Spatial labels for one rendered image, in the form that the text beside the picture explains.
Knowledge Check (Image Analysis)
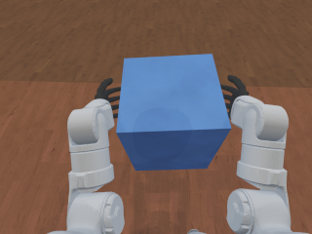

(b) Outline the right robot upper arm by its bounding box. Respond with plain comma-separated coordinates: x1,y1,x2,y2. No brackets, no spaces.
226,188,309,234

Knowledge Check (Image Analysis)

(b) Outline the right robot forearm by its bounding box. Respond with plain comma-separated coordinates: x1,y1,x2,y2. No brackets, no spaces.
230,96,292,224

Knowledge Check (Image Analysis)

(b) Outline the right robot hand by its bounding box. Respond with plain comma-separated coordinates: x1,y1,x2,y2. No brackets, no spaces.
220,75,249,119

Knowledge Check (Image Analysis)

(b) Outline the carton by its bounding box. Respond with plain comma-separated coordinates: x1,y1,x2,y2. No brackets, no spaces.
116,54,232,171

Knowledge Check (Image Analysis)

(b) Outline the left robot hand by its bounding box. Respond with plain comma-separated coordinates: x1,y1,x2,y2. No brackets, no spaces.
95,78,121,119

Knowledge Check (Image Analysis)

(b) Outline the left robot upper arm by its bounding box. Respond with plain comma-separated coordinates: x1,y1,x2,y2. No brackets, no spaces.
47,191,125,234

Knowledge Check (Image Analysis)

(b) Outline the left robot forearm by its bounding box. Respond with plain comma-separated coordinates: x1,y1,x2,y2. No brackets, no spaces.
66,98,115,228

